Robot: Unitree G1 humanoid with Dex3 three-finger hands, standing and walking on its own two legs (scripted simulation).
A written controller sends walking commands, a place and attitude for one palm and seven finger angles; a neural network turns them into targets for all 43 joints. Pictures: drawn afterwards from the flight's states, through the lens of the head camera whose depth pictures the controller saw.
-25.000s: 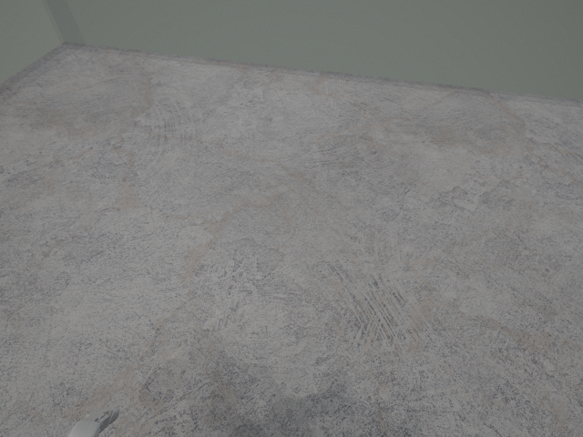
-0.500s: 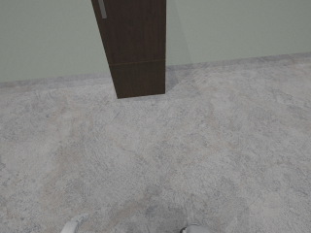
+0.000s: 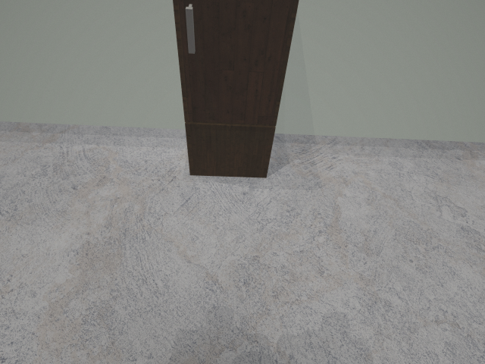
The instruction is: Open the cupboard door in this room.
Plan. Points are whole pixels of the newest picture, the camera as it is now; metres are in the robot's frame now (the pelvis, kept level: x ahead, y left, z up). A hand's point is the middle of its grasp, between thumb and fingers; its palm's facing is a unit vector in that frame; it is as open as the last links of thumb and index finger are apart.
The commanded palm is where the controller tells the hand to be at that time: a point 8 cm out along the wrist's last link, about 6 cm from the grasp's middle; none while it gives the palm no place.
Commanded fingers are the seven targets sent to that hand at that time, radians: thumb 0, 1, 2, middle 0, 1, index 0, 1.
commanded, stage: stand and wait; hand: left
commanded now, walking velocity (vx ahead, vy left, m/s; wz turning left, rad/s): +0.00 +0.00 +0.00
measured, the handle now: (191, 29) +1.15 +0.30 +0.05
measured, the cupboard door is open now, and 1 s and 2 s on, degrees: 0 0 0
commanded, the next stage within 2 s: look at it before walking up in 0.50 s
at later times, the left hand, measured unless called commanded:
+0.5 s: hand out of the picture +0.03 +0.19 -0.17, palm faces +0.00 -0.98 -0.19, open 7.4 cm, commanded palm none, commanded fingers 0.00 0.90 0.90 -0.20 -0.30 -0.20 -0.30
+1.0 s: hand out of the picture +0.01 +0.16 -0.18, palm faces +0.02 -0.99 -0.15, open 7.4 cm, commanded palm none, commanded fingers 0.00 0.90 0.90 -0.20 -0.30 -0.20 -0.30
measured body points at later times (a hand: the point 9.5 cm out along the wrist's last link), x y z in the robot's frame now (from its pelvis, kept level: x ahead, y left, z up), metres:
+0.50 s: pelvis +0.03 +0.02 +0.01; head +0.05 +0.02 +0.46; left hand +0.03 +0.24 -0.16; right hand +0.01 -0.19 -0.16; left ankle +0.02 +0.12 -0.74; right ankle +0.00 -0.11 -0.74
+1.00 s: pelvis +0.04 +0.01 +0.01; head +0.05 +0.02 +0.45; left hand +0.01 +0.22 -0.16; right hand +0.02 -0.19 -0.16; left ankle +0.02 +0.12 -0.74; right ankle +0.00 -0.11 -0.74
